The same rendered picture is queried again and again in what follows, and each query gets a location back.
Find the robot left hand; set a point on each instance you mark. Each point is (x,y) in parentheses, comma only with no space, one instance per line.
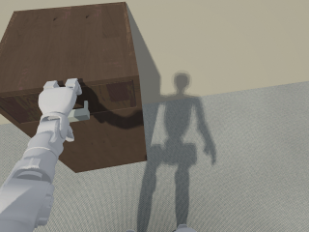
(60,99)

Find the cabinet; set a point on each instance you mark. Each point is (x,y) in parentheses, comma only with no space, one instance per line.
(94,44)

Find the robot right shin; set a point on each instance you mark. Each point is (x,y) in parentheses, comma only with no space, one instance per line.
(182,226)

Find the left robot forearm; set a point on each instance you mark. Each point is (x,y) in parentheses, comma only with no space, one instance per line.
(40,158)

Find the left robot upper arm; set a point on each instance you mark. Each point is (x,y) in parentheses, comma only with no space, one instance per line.
(25,205)

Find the handle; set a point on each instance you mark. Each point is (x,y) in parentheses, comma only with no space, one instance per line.
(80,114)

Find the drawer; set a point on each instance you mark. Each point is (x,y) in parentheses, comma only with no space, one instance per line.
(101,97)

